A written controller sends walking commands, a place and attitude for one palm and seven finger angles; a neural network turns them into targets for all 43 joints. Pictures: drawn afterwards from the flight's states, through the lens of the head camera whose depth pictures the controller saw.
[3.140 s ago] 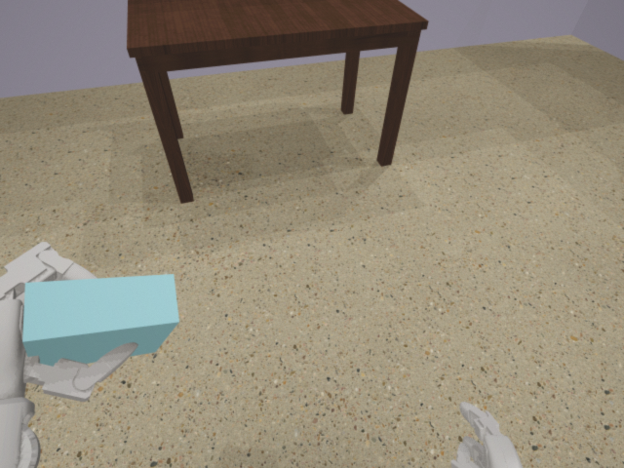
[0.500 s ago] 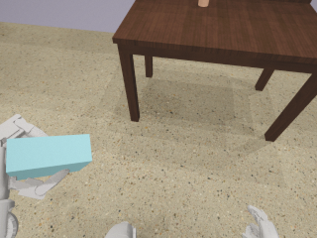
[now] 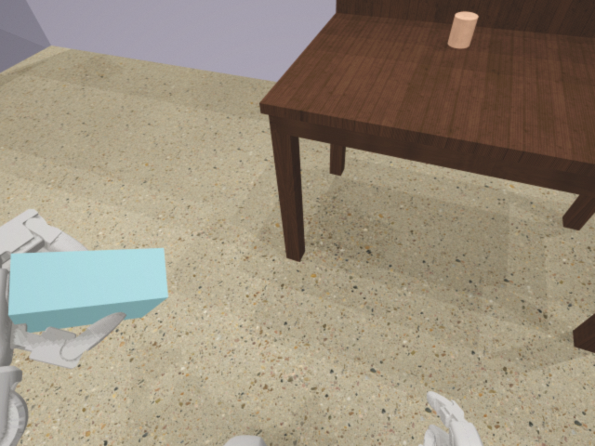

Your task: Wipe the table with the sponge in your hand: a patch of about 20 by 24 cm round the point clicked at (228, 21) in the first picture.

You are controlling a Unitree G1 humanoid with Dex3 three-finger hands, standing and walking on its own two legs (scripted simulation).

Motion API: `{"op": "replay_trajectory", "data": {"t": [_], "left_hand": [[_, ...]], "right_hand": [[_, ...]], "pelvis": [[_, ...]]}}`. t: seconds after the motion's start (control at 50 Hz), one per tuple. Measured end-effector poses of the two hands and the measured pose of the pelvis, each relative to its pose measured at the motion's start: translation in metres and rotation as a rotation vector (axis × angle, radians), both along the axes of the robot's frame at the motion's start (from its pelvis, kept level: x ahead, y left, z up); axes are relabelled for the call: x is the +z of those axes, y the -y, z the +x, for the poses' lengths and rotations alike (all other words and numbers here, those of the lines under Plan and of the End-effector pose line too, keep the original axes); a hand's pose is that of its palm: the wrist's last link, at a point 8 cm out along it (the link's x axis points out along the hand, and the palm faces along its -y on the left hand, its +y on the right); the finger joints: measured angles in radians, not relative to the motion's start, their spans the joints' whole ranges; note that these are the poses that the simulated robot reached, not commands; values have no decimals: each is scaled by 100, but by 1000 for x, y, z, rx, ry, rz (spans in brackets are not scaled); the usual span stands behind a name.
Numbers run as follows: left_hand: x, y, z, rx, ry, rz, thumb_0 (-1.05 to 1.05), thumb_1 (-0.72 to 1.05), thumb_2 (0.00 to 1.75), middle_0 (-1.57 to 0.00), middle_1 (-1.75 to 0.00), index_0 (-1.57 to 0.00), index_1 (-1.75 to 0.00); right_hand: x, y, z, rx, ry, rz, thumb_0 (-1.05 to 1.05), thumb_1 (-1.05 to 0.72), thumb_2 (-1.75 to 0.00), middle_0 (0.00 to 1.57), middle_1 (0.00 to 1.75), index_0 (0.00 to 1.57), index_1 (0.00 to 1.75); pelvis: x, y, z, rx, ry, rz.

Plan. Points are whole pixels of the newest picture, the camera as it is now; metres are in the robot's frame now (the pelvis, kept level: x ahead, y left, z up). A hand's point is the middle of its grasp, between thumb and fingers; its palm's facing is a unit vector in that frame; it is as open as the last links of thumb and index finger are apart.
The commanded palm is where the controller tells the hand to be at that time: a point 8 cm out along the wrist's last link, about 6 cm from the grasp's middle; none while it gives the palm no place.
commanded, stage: walk to a spot facing it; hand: left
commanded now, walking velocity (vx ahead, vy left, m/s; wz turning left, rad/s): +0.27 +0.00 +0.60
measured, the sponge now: (111, 290) +0.22 +0.21 +0.17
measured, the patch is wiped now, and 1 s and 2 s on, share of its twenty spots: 0.00 0.00 0.00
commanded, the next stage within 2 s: none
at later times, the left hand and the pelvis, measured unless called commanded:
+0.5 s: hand (48, 232) +0.27 +0.28 +0.20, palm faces +0.56 -0.71 -0.44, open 9.3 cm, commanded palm +0.19 +0.31 +0.20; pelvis +0.10 +0.00 +0.00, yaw +14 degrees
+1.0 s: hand (43, 281) +0.22 +0.26 +0.19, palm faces +0.75 -0.52 -0.42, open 9.3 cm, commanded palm +0.14 +0.27 +0.20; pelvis +0.15 -0.05 +0.01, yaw +32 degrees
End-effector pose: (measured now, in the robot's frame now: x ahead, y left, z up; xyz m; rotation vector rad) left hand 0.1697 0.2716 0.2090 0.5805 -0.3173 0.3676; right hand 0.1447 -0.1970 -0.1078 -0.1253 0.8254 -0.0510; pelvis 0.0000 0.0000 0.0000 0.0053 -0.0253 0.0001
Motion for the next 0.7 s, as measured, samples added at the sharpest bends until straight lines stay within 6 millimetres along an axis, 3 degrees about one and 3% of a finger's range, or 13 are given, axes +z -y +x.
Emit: {"op": "replay_trajectory", "data": {"t": [0.14,0.24,0.34,0.44,0.52,0.58,0.7], "left_hand": [[-5,1,20,72,-58,-67,0,-44,104,-83,-138,-83,-138],[4,-7,30,77,-35,-41,0,-44,104,-83,-138,-83,-138],[3,-29,43,85,81,-5,0,-44,104,-83,-138,-83,-138],[2,-44,58,109,104,20,-1,-44,104,-83,-138,-83,-138],[11,-35,46,146,70,1,-1,-44,104,-83,-138,-83,-138],[18,-24,31,202,38,-1,-1,-44,104,-83,-138,-83,-138],[8,-8,12,409,1,-3,-1,-44,104,-83,-138,-83,-138]], "right_hand": [[27,49,52,24,-14,-129,2,-90,-90,20,30,20,30],[51,61,92,40,28,-212,1,-91,-90,20,30,20,30],[50,43,135,51,113,-247,1,-91,-90,19,30,20,30],[42,-2,158,99,121,-114,1,-91,-90,19,29,20,29],[41,-32,165,180,100,-23,1,-90,-90,19,30,20,30],[37,-45,172,249,75,16,1,-90,-90,20,30,20,30],[14,-39,203,393,44,29,1,-90,-90,20,30,21,30]], "pelvis": [[17,10,31,78,-7,29],[19,7,56,118,-27,36],[-4,-11,80,137,-17,20],[-3,-5,90,205,3,-7],[7,3,103,248,-13,-36],[13,12,115,285,-18,-49],[3,41,138,367,-8,-24]]}}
